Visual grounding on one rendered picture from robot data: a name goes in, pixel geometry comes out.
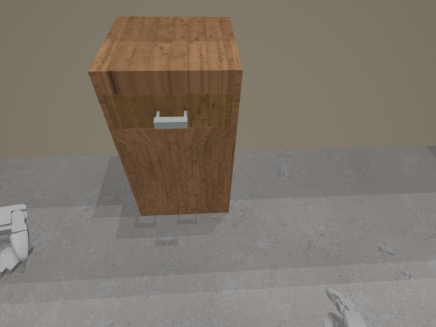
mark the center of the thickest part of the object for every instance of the drawer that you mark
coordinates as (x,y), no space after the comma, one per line
(130,111)

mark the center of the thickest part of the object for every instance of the cabinet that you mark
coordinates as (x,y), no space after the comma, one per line
(172,171)

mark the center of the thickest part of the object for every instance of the handle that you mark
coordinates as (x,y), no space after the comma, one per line
(173,122)

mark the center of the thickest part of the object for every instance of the left robot hand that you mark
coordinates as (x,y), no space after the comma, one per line
(15,246)

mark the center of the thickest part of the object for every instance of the right robot hand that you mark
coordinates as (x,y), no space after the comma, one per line
(350,316)

